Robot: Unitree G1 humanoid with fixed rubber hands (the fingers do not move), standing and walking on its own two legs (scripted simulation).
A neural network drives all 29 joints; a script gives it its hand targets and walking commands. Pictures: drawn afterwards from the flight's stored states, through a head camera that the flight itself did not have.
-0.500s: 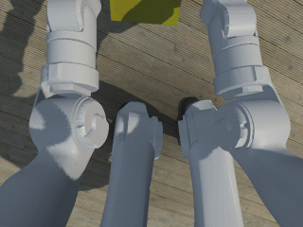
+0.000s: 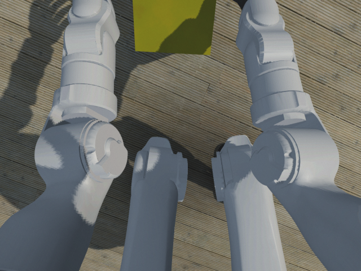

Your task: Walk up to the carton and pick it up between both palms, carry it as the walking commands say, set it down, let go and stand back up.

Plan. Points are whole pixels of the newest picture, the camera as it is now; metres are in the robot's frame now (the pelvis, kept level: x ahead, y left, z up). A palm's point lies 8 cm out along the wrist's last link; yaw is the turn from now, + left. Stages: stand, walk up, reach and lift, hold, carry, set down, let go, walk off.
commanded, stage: set down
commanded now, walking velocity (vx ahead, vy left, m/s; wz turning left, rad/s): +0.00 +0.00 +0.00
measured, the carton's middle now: out of the picture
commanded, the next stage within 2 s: none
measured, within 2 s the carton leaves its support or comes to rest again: rests again in 1.40 s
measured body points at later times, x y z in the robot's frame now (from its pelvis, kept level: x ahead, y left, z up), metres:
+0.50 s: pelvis +0.01 +0.00 +0.00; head +0.39 +0.02 +0.24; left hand +0.58 +0.16 -0.17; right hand +0.57 -0.09 -0.18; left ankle +0.09 +0.12 -0.36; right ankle +0.10 -0.13 -0.36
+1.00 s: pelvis +0.02 +0.00 +0.00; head +0.39 +0.02 +0.23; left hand +0.58 +0.16 -0.18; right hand +0.57 -0.09 -0.18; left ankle +0.09 +0.12 -0.36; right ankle +0.10 -0.13 -0.36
